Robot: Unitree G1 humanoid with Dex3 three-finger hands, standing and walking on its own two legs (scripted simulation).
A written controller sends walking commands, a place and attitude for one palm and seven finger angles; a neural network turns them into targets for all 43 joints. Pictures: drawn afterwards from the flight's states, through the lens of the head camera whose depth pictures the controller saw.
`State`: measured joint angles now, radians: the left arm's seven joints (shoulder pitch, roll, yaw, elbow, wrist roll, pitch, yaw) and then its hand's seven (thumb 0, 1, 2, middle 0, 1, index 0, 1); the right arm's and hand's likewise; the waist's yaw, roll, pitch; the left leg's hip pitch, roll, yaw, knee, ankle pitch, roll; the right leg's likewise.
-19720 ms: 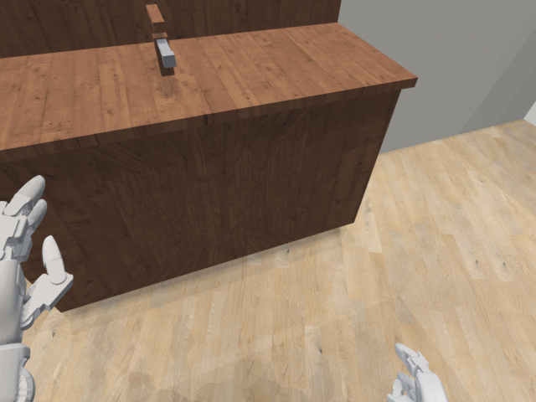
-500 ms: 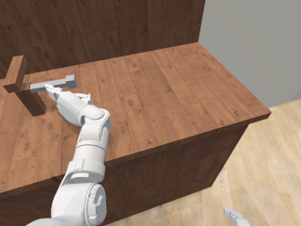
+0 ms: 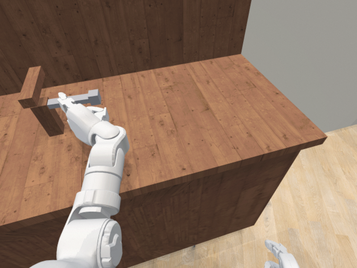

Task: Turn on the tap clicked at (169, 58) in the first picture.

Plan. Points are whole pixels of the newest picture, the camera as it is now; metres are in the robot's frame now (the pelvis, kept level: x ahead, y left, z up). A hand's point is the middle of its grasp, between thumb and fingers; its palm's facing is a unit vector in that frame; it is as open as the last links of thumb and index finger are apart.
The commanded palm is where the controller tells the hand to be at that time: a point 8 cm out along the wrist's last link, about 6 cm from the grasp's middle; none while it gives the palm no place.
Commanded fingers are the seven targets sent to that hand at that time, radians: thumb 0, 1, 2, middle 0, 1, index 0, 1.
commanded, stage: lift the hand up off the lever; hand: left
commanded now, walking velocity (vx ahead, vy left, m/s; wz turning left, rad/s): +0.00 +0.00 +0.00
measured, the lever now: (94, 97) +0.48 +0.25 +0.14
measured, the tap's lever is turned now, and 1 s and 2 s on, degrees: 86 86 86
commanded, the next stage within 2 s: draw the hand back beside the body in 1.80 s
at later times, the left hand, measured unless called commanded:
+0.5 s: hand (105, 108) +0.40 +0.20 +0.17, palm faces +0.79 -0.61 -0.07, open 7.8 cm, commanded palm +0.35 +0.21 +0.17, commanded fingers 0.00 0.90 0.90 -0.15 -0.15 -0.15 -0.15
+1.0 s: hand (103, 102) +0.41 +0.20 +0.19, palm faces +0.79 -0.61 -0.06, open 7.8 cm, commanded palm +0.35 +0.21 +0.19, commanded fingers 0.00 0.90 0.90 -0.15 -0.15 -0.15 -0.15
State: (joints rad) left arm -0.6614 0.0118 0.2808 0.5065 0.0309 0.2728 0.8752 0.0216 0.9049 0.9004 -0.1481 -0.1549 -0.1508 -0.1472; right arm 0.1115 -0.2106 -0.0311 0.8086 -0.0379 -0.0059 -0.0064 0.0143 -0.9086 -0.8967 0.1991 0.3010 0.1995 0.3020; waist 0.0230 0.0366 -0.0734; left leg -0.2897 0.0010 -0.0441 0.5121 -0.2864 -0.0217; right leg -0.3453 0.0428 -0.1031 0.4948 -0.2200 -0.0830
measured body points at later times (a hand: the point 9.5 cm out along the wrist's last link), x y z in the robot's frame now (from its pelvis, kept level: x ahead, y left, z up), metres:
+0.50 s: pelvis +0.00 +0.00 +0.00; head -0.01 -0.02 +0.45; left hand +0.36 +0.22 +0.18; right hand +0.20 -0.21 -0.10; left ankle -0.02 +0.14 -0.73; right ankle +0.02 -0.06 -0.74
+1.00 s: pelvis +0.00 +0.00 +0.01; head -0.01 -0.03 +0.45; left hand +0.36 +0.22 +0.19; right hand +0.19 -0.22 -0.11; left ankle -0.02 +0.14 -0.73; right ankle +0.02 -0.06 -0.74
